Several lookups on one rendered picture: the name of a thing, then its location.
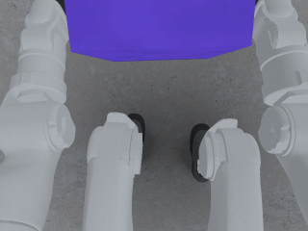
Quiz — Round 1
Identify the robot left forearm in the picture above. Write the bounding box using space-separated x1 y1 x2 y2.
0 0 69 110

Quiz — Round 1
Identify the left robot upper arm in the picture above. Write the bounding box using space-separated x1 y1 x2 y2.
0 100 76 231

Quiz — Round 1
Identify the right robot upper arm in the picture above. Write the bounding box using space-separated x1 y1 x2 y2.
258 103 308 225

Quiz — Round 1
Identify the left robot hand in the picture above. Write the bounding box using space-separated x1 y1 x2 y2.
56 0 66 14

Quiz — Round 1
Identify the robot right forearm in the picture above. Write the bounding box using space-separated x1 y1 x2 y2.
252 0 308 106

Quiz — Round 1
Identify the robot right foot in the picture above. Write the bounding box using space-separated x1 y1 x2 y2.
190 123 210 183

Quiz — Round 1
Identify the carton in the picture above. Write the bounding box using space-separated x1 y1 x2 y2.
64 0 256 62

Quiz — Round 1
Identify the robot right thigh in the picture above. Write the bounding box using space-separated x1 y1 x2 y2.
200 128 264 231

